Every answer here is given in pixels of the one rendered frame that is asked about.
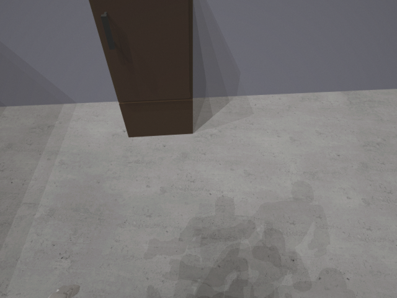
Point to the left robot hand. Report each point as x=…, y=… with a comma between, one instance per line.
x=66, y=291

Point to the cupboard door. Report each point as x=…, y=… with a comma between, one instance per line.
x=151, y=56

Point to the handle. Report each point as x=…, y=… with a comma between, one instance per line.
x=107, y=30

